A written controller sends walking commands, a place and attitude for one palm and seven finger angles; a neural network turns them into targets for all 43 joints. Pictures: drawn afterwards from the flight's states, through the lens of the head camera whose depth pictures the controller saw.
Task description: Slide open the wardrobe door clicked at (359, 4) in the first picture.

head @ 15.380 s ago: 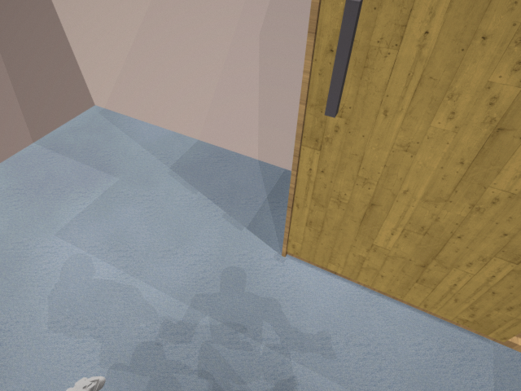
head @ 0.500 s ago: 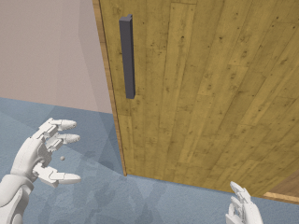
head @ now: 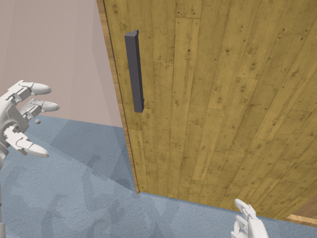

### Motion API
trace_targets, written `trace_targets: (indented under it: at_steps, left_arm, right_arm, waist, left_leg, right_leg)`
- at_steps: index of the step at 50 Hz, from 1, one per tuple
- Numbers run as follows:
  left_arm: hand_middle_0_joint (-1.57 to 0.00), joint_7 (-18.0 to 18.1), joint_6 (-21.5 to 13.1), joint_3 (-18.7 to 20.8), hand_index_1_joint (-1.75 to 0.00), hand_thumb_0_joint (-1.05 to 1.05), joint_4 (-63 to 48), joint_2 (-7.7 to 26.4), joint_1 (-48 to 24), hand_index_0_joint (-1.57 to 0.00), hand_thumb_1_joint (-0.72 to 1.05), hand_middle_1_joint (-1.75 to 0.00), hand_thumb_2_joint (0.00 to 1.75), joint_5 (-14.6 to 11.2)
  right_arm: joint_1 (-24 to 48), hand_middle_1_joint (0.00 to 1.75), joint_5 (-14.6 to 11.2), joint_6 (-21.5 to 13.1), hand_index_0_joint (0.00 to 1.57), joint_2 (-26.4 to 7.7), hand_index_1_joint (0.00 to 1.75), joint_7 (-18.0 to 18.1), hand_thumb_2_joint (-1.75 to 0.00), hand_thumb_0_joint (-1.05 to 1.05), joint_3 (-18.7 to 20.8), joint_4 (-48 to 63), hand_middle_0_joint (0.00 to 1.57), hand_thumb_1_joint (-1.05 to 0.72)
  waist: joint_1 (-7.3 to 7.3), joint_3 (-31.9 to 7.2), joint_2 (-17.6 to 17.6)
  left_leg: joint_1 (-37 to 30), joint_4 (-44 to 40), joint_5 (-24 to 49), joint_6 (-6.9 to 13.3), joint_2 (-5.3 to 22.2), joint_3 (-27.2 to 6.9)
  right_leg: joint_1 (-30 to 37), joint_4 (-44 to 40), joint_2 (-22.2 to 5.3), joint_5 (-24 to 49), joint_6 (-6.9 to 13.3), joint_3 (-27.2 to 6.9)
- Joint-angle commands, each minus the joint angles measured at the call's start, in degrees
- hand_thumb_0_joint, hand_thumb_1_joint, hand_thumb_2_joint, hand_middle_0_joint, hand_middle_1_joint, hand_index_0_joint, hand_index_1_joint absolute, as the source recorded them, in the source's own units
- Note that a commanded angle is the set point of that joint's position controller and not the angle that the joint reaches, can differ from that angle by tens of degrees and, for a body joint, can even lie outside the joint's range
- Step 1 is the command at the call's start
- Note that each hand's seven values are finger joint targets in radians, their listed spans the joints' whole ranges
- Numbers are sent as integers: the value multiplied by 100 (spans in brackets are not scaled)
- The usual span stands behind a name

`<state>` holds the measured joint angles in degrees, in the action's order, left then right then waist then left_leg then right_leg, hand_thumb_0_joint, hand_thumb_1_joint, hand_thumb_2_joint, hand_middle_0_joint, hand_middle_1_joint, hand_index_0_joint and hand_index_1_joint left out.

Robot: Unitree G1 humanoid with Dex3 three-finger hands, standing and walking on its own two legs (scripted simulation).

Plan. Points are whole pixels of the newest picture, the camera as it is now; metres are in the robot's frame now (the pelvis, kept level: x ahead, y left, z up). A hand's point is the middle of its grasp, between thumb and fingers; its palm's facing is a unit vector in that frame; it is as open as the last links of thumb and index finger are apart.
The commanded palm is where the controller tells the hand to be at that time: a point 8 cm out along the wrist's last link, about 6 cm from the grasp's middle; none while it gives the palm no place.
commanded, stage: raise the hand with hooked fingers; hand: left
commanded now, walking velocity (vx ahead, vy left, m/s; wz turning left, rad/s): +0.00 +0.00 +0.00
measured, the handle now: (137, 74) +0.53 +0.13 +0.17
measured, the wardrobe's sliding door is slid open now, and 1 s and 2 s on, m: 0.00 0.00 0.00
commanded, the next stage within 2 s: move the hooked fingers beside the handle in 0.48 s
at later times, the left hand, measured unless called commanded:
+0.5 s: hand (55, 128) +0.27 +0.26 +0.19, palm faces -0.02 -0.99 -0.11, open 14.0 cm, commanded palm +0.24 +0.31 +0.19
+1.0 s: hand (71, 110) +0.32 +0.24 +0.19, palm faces -0.04 -1.00 -0.07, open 14.0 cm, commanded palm +0.30 +0.29 +0.19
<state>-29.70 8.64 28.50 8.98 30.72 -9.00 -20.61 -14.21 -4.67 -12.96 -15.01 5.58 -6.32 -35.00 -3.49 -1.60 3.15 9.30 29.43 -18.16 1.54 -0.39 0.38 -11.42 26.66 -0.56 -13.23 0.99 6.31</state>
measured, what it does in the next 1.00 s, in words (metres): stands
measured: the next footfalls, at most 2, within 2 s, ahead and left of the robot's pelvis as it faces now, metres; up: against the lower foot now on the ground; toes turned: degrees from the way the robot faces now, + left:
none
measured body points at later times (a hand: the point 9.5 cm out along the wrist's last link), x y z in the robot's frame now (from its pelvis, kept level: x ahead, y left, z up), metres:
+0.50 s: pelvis +0.00 -0.01 +0.00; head -0.02 -0.03 +0.45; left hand +0.27 +0.31 +0.19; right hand +0.19 -0.24 -0.07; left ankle -0.02 +0.10 -0.74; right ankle +0.01 -0.11 -0.74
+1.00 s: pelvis -0.01 -0.01 +0.00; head -0.02 -0.02 +0.45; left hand +0.32 +0.30 +0.20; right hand +0.16 -0.24 -0.07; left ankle -0.02 +0.10 -0.74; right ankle +0.01 -0.11 -0.74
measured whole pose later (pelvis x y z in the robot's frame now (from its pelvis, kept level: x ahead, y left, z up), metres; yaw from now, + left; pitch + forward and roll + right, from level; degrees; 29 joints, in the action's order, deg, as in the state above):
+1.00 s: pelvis -0.01 -0.01 +0.00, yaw -1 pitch -1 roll +0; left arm -27.1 8.1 23.8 18.7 28.2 -18.3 -17.2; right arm -14.3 -4.9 -11.6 -16.0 5.9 -4.9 -34.3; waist -1.1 -1.3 2.8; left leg 10.0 28.4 -17.1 1.0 -0.2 1.4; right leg -13.4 27.5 -0.3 -12.9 1.6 5.3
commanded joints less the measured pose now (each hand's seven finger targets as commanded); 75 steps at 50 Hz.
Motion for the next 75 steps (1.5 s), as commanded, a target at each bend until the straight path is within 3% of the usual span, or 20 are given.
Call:
trace_targets:
  at_steps: [1,5,7,11,14,18,22,26,29,31,36,41,45,50,52,58,65,69,71,75]
  left_arm:
    - [-30,-246,181,-4,-120,0,-506,1204,-1499,-30,-50,-120,30,-13]
    - [-30,-257,-125,481,-120,0,-1318,1606,-1423,-30,-50,-120,30,-106]
    - [-30,-138,-379,853,-120,0,-1611,1850,-1384,-30,-50,-120,30,-212]
    - [-30,113,-492,1159,-120,0,-1391,1969,-1161,-30,-50,-120,30,-213]
    - [-30,192,-272,615,-120,0,-1158,1499,-1437,-30,-50,-120,30,-49]
    - [-30,104,-63,181,-120,0,-1193,1272,-1652,-30,-50,-120,30,35]
    - [-30,18,-213,459,-120,0,-1371,1539,-1577,-30,-50,-120,30,-38]
    - [-30,-1,-344,746,-120,0,-1148,1718,-1416,-30,-50,-120,30,-130]
    - [-30,22,-302,562,-120,0,-1099,1539,-1547,-30,-50,-120,30,-87]
    - [-30,41,-246,217,-120,0,-953,1310,-1810,-30,-50,-120,30,-33]
    - [-30,121,-264,-159,-120,0,-810,1159,-2452,-30,-50,-120,30,88]
    - [-30,257,-440,300,-120,0,-488,1652,-2698,-30,-50,-120,30,159]
    - [-30,289,-492,124,-120,0,-240,1441,-2883,-30,-50,-120,30,225]
    - [-30,289,-328,-133,-120,0,105,1197,-2802,-30,-50,-120,30,279]
    - [-30,275,-283,-14,-120,0,252,1368,-2876,-30,-50,-120,30,282]
    - [-30,424,-519,41,-120,0,62,1590,-3760,-30,-50,-120,30,347]
    - [-30,461,-611,-404,-120,0,659,1194,-4141,-30,-50,-120,30,446]
    - [-30,468,-474,-646,-120,0,994,1005,-4280,-30,-50,-120,30,483]
    - [-30,521,-463,-350,-120,0,1233,1326,-4181,-30,-50,-120,30,485]
    - [-30,643,-658,-268,-120,0,1093,1432,-4662,-30,-50,-120,30,545]
  right_arm:
    - [789,30,-74,-259,20,-827,30,12,-90,0,395,1070,20,-90]
    - [883,30,-25,-273,20,-768,30,-64,-90,0,420,1252,20,-90]
    - [901,30,9,-290,20,-725,30,-94,-90,0,403,1244,20,-90]
    - [820,30,37,-301,20,-732,30,-91,-90,0,441,1136,20,-90]
    - [824,30,-32,-276,20,-724,30,-46,-90,0,431,1115,20,-90]
    - [801,30,-67,-261,20,-782,30,28,-90,0,455,1143,20,-90]
    - [836,30,-34,-260,20,-766,30,43,-90,0,438,1158,20,-90]
    - [867,30,-8,-259,20,-761,30,17,-90,0,425,1096,20,-90]
    - [900,30,-39,-266,20,-730,30,11,-90,0,405,1118,20,-90]
    - [881,30,-56,-250,20,-723,30,25,-90,0,390,1073,20,-90]
    - [791,30,-54,-280,20,-753,30,106,-90,0,402,1019,20,-90]
    - [764,30,-13,-246,20,-764,30,102,-90,0,418,967,20,-90]
    - [756,30,-26,-215,20,-739,30,76,-90,0,400,992,20,-90]
    - [652,30,-43,-146,20,-795,30,41,-90,0,437,1029,20,-90]
    - [601,30,-48,-89,20,-841,30,27,-90,0,467,1009,20,-90]
    - [530,30,-32,-45,20,-816,30,79,-90,0,481,992,20,-90]
    - [355,30,-43,-28,20,-842,30,119,-90,0,488,845,20,-90]
    - [291,30,-51,43,20,-876,30,106,-90,0,502,831,20,-90]
    - [233,30,-30,96,20,-912,30,86,-90,0,509,822,20,-90]
    - [186,30,-10,141,20,-873,30,67,-90,0,512,838,20,-90]
  waist:
    - [127,-616,-29]
    - [25,-1337,-97]
    - [-47,-1445,-100]
    - [-119,-1008,184]
    - [40,-518,717]
    - [161,-713,262]
    - [105,-1047,-110]
    - [28,-912,-83]
    - [67,-792,317]
    - [156,-548,260]
    - [275,-654,65]
    - [166,-1040,-47]
    - [181,-1065,307]
    - [201,-1029,68]
    - [208,-1002,-183]
    - [301,-1371,118]
    - [407,-1240,334]
    - [449,-1283,12]
    - [359,-1323,-306]
    - [378,-1632,-118]
  left_leg:
    - [141,-474,1344,-10,26,-323]
    - [-38,-375,1563,22,-31,-287]
    - [-14,-378,1720,30,-32,-250]
    - [136,-423,1685,21,-19,-170]
    - [134,-529,1350,-20,-4,-131]
    - [-4,-497,1266,31,3,-189]
    - [-64,-451,1350,61,-7,-211]
    - [78,-430,1304,46,-15,-204]
    - [43,-477,1312,21,-24,-197]
    - [55,-486,1163,13,1,-194]
    - [-28,-495,974,38,7,-262]
    - [67,-481,1112,29,-4,-275]
    - [70,-530,1270,-3,-16,-227]
    - [114,-518,1372,4,14,-216]
    - [202,-503,1426,18,31,-193]
    - [-1,-454,1483,22,21,-177]
    - [-68,-480,1547,-3,40,-216]
    - [-29,-463,1547,7,58,-225]
    - [103,-450,1614,10,64,-229]
    - [0,-428,1930,-5,64,-214]
  right_leg:
    - [287,-281,-13,968,72,-365]
    - [595,-160,-8,1190,46,-385]
    - [802,-153,5,1374,48,-407]
    - [705,-209,-8,1416,62,-413]
    - [299,-309,-27,1043,70,-392]
    - [314,-328,-15,956,10,-420]
    - [533,-290,-10,1051,-7,-441]
    - [578,-305,-26,996,5,-491]
    - [416,-291,-24,1038,29,-425]
    - [223,-361,-12,844,28,-442]
    - [99,-387,7,564,20,-425]
    - [427,-316,-34,683,46,-457]
    - [417,-225,-47,960,74,-392]
    - [292,-173,-31,1102,75,-370]
    - [329,-172,-28,1187,59,-380]
    - [367,-162,-32,1209,69,-440]
    - [125,-173,-31,1237,104,-391]
    - [37,-154,-31,1243,94,-375]
    - [185,-139,-32,1312,103,-380]
    - [323,-55,-42,1642,108,-404]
